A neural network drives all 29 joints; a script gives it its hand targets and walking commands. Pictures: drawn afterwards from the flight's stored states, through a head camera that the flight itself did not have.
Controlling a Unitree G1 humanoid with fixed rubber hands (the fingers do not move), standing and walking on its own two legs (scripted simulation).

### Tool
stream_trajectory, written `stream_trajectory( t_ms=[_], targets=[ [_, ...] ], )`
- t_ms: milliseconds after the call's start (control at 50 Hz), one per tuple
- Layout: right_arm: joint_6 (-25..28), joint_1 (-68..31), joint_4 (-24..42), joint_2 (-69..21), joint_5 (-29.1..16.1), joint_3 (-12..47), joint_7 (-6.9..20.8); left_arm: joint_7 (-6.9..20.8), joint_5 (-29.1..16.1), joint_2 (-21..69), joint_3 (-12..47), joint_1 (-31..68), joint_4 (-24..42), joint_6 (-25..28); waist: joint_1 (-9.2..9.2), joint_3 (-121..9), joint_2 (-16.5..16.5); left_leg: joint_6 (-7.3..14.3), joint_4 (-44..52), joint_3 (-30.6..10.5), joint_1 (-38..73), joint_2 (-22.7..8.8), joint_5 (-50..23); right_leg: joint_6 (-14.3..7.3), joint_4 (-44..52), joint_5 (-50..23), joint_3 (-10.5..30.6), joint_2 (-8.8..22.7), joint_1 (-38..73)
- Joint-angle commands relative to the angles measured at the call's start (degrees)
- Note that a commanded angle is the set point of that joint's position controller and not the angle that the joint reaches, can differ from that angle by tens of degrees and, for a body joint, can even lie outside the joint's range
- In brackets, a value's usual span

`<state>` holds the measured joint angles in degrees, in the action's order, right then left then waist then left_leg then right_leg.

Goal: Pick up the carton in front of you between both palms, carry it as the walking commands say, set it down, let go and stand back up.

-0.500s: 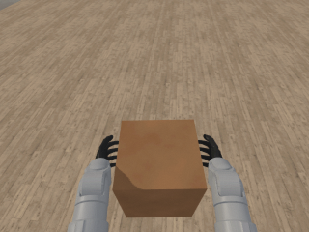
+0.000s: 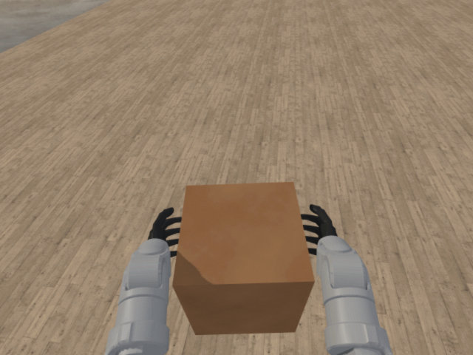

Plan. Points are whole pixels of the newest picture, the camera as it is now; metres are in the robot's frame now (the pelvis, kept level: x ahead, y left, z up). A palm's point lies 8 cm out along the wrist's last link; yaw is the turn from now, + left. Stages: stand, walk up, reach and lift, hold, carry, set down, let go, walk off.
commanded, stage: set down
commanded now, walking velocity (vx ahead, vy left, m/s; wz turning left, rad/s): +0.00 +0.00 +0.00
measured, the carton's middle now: (242, 261) +0.31 +0.00 -0.04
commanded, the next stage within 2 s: none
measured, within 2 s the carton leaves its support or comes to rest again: neither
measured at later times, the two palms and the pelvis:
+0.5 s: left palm (175, 259) +0.35 +0.15 -0.08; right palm (309, 261) +0.34 -0.15 -0.09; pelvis -0.01 +0.03 -0.03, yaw -2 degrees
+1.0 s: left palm (188, 275) +0.39 +0.15 -0.24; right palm (298, 276) +0.38 -0.15 -0.25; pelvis -0.04 +0.02 -0.17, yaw +1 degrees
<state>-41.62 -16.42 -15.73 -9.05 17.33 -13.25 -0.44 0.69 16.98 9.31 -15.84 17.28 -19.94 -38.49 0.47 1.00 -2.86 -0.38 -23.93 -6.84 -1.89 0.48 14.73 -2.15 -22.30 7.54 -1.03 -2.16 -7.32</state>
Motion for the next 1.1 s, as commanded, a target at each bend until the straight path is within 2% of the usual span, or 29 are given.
stream_trajectory(
  t_ms=[0,80,180,260,320,380,420,480,540,580,620,660,740,800,920,1080],
  targets=[
    [2.2,-28.6,0.2,-55.6,-15.7,30.5,15.3,15.1,-14.0,53.9,28.2,29.3,1.0,2.1,-0.67,-11.6,4.5,3.3,6.4,1.2,-16.8,4.0,1.9,3.1,3.7,4.0,7.8,1.0,19.3],
    [3.1,-31.9,-4.1,-55.1,-13.9,26.4,15.3,15.2,-11.9,53.3,24.9,32.9,-2.7,3.0,-0.65,-9.8,4.1,3.4,5.6,1.5,-18.1,4.0,3.9,2.8,3.1,6.6,7.7,0.9,17.8],
    [6.9,-38.4,-13.6,-51.6,-8.2,16.0,14.9,14.2,-5.7,51.2,15.8,39.5,-11.6,6.4,0.09,-6.4,3.1,3.2,2.0,1.7,-22.8,3.8,7.0,1.7,-0.1,10.2,7.0,0.2,12.8],
    [11.2,-39.1,-18.0,-44.0,-1.7,6.7,13.0,11.2,0.5,45.5,7.6,40.0,-15.1,10.3,0.73,-5.2,2.1,2.8,-1.6,1.8,-28.0,4.2,5.4,1.1,-5.2,5.5,5.9,-1.0,6.5],
    [16.2,-36.2,-19.5,-38.2,1.3,3.2,12.0,9.3,2.8,40.7,4.0,37.0,-16.1,15.0,0.79,-8.2,1.7,1.9,-4.7,2.3,-31.9,5.1,1.2,1.3,-9.8,-2.0,5.2,-2.1,1.0],
    [22.5,-35.7,-19.7,-37.1,1.0,5.2,11.8,8.3,1.9,40.1,5.6,36.1,-15.7,21.1,0.18,-14.9,1.6,0.7,-9.2,2.6,-35.9,6.1,-4.7,1.3,-14.8,-9.1,5.2,-2.8,-3.9],
    [26.8,-37.1,-19.7,-38.7,-0.6,8.5,12.0,7.9,-0.1,42.0,9.2,36.8,-15.3,25.3,-0.14,-21.2,1.7,-0.1,-12.1,2.6,-38.6,6.7,-7.9,1.2,-18.5,-13.3,5.2,-3.1,-6.2],
    [32.2,-40.3,-19.5,-41.7,-3.3,14.7,12.1,7.3,-3.8,45.8,16.5,39.7,-14.3,30.5,0.48,-33.5,2.3,-1.1,-17.9,2.5,-42.5,7.2,-12.9,1.1,-25.1,-19.3,4.9,-3.3,-9.9],
    [35.4,-42.8,-17.3,-44.0,-6.0,21.1,11.6,6.4,-7.6,48.3,24.2,42.4,-11.3,33.8,1.05,-49.2,3.0,-2.3,-24.2,2.8,-46.7,7.7,-17.9,1.0,-32.0,-26.4,5.0,-3.7,-11.0],
    [36.0,-43.8,-14.6,-44.3,-7.7,24.4,11.3,5.5,-9.9,48.7,28.3,43.7,-9.1,34.4,1.43,-58.1,3.5,-3.0,-27.5,2.6,-48.5,8.1,-20.3,1.2,-35.6,-28.6,4.9,-4.0,-12.8],
    [35.8,-44.5,-13.2,-44.3,-8.9,26.1,11.2,4.9,-11.3,48.9,30.6,45.0,-7.9,34.0,1.79,-62.0,3.3,-3.3,-30.1,2.5,-49.6,8.3,-20.6,1.6,-37.7,-25.8,4.1,-4.5,-18.0],
    [34.7,-45.2,-13.9,-44.4,-9.1,26.2,11.4,4.9,-11.7,49.5,31.0,46.1,-8.4,32.8,1.96,-61.4,2.6,-3.3,-32.0,2.8,-51.1,8.5,-17.5,2.1,-38.6,-19.3,3.1,-5.1,-25.6],
    [31.4,-47.4,-17.8,-45.4,-8.0,23.0,12.0,6.2,-10.7,49.6,27.9,49.3,-12.0,29.6,1.90,-55.4,1.9,-2.7,-34.6,4.0,-59.9,8.9,-4.3,2.4,-40.7,-6.2,2.0,-5.4,-36.3],
    [29.4,-49.4,-20.7,-46.3,-6.9,20.1,12.1,7.2,-9.7,49.0,24.5,51.6,-15.1,27.8,1.59,-52.2,2.1,-2.2,-36.6,4.9,-67.2,9.3,1.7,2.5,-42.9,-1.3,1.8,-5.4,-40.7],
    [28.6,-54.1,-23.5,-47.0,-6.3,17.3,10.9,8.1,-9.2,46.6,20.2,56.8,-18.7,27.5,0.85,-54.7,3.5,-1.8,-43.4,6.4,-78.1,10.2,3.3,3.3,-48.6,-1.1,1.9,-5.5,-46.4],
    [29.7,-61.5,-22.2,-46.4,-9.0,19.6,7.4,8.0,-12.0,44.1,20.5,63.7,-20.1,28.7,0.59,-63.7,5.3,-1.9,-53.2,8.2,-88.1,11.1,3.8,4.8,-56.9,-2.5,1.6,-6.0,-49.6]
  ],
)
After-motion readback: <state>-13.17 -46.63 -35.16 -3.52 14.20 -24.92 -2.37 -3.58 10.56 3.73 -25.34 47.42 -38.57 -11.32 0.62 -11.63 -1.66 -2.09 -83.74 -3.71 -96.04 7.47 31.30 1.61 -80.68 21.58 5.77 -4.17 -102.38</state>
